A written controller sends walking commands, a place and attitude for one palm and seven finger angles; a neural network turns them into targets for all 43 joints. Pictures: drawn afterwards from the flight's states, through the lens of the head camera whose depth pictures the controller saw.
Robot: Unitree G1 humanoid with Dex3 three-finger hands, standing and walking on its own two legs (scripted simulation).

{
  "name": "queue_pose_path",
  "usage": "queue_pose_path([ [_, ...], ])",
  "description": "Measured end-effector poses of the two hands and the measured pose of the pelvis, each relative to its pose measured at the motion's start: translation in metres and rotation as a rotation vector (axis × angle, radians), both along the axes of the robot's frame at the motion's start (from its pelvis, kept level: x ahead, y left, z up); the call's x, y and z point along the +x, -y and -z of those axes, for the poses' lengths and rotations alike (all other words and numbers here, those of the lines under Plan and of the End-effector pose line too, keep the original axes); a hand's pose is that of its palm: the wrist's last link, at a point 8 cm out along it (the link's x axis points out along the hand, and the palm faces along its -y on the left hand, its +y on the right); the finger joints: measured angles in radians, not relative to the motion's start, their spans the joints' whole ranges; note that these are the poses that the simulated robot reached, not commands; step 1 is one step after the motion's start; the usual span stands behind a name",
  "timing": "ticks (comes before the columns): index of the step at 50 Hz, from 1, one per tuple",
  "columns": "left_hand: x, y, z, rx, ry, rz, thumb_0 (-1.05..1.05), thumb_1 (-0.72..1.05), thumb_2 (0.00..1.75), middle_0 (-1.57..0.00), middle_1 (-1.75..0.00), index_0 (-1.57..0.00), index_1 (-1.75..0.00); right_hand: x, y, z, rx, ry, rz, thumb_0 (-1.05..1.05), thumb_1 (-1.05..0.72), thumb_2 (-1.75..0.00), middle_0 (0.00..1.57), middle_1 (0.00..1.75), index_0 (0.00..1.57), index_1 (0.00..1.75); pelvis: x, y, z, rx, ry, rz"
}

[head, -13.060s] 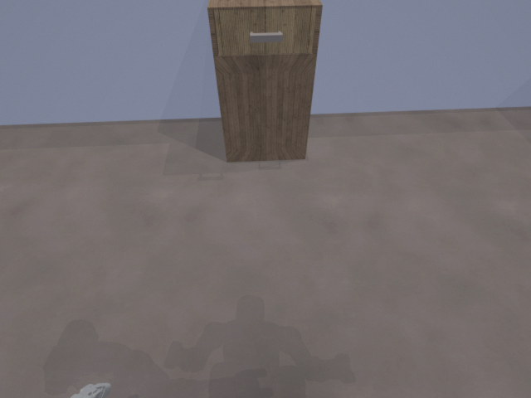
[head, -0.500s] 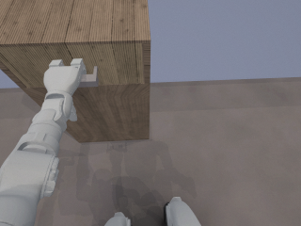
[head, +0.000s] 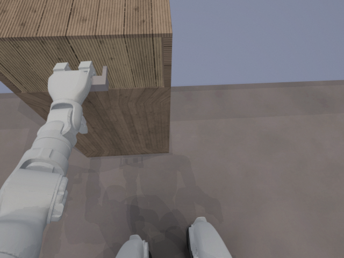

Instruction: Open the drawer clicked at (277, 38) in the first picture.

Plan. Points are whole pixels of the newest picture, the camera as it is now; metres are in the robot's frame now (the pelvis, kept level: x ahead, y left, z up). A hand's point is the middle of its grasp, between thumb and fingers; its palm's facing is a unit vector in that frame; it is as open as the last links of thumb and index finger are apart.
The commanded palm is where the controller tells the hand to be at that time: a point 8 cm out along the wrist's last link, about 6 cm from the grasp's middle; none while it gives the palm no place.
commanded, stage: lower the fingers behind the handle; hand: left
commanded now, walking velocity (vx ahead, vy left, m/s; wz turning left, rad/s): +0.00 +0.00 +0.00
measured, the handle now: (81, 77) +0.56 +0.19 +0.02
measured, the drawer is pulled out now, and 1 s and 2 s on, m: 0.00 0.00 0.08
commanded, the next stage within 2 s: close the thumb around the handle in 0.28 s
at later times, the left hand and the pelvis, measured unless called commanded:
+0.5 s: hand (78, 99) +0.50 +0.20 +0.00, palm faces -0.06 -0.01 -1.00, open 13.5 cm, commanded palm +0.49 +0.19 +0.05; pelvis +0.00 +0.00 +0.00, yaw +0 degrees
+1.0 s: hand (78, 98) +0.51 +0.19 +0.00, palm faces -0.07 +0.01 -1.00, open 6.0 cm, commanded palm +0.49 +0.19 +0.05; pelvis +0.00 +0.00 +0.00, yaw +0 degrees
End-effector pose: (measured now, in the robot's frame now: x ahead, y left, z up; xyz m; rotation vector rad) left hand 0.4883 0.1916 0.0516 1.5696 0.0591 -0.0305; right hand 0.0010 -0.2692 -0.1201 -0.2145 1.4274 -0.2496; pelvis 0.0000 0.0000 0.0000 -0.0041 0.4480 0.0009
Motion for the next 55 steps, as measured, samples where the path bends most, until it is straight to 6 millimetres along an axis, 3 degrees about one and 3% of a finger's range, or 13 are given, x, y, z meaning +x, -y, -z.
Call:
queue_pose_path([
  [25, -0.0017, -0.0044, -0.0009, -0.01, -0.003, 0.004, 0.0, -0.44, 0.33, -0.31, -1.21, -0.32, -1.21, 0.002, 0.0019, -0.0037, -0.01, -0.001, -0.001, 0.0, -0.91, -0.9, 0.2, 0.3, 0.21, 0.3, 0.0025, -0.0013, -0.0018, -0.004, 0.006, 0.0],
  [33, -0.0001, -0.0038, -0.0013, 0.0, -0.01, 0.002, 0.0, -0.15, 0.45, -0.33, -1.24, -0.34, -1.24, 0.0041, 0.0004, -0.0034, -0.01, 0.008, -0.002, 0.0, -0.91, -0.9, 0.2, 0.3, 0.21, 0.3, 0.0023, -0.0017, -0.0016, -0.005, 0.004, -0.003],
  [48, 0.0027, -0.0022, -0.0017, 0.004, -0.013, 0.002, -0.01, 0.62, 0.79, -0.38, -1.32, -0.4, -1.32, 0.0008, -0.0004, -0.0021, -0.006, 0.001, 0.001, 0.0, -0.91, -0.9, 0.2, 0.3, 0.21, 0.3, 0.0028, -0.0011, -0.0008, -0.004, 0.001, -0.002],
  [55, 0.0018, -0.0021, -0.0006, 0.005, -0.009, 0.001, 0.0, 0.64, 0.78, -0.36, -1.35, -0.38, -1.34, -0.0001, 0.0003, -0.0026, -0.005, -0.003, 0.005, 0.0, -0.91, -0.9, 0.2, 0.3, 0.21, 0.3, 0.0038, -0.0005, -0.0015, -0.004, 0.002, 0.0],
])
